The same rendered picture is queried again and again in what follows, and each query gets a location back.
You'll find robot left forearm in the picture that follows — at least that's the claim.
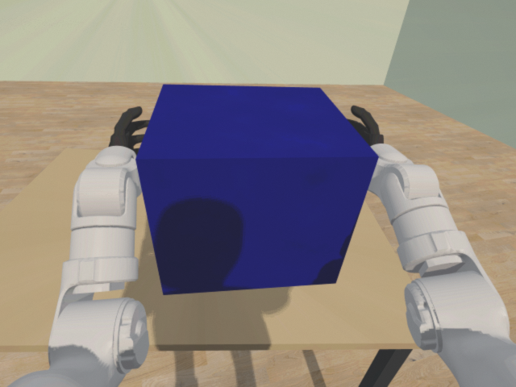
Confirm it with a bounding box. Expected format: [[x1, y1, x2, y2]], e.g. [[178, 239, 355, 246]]
[[48, 146, 142, 365]]

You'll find left robot upper arm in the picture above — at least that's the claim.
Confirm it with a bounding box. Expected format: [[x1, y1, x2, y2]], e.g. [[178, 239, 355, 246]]
[[7, 298, 149, 387]]

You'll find carton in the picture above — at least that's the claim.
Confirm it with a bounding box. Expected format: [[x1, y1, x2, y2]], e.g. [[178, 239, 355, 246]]
[[135, 84, 379, 295]]

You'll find table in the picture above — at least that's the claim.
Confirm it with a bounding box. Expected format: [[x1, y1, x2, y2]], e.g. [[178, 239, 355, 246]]
[[0, 148, 421, 387]]

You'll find robot right hand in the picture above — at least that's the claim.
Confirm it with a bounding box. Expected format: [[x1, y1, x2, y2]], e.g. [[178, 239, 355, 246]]
[[347, 106, 384, 146]]

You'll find right robot upper arm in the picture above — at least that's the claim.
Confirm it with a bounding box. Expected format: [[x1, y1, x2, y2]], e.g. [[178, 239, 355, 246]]
[[404, 271, 516, 387]]

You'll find robot left hand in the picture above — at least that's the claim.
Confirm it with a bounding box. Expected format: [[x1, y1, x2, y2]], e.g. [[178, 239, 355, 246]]
[[109, 106, 150, 156]]

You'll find robot right forearm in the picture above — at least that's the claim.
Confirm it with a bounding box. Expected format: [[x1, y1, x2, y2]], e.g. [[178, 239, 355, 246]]
[[368, 144, 510, 337]]

